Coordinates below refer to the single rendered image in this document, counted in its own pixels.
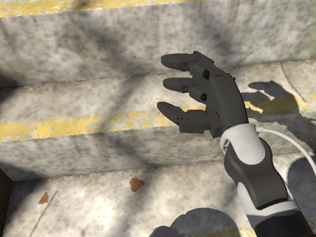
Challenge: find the left robot thigh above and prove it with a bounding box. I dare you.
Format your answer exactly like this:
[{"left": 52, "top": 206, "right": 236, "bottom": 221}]
[{"left": 149, "top": 225, "right": 185, "bottom": 237}]

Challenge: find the right robot forearm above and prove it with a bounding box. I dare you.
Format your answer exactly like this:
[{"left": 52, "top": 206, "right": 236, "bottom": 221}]
[{"left": 219, "top": 123, "right": 316, "bottom": 237}]

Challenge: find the robot right hand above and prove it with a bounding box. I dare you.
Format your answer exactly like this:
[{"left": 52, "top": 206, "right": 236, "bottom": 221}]
[{"left": 157, "top": 50, "right": 251, "bottom": 138}]

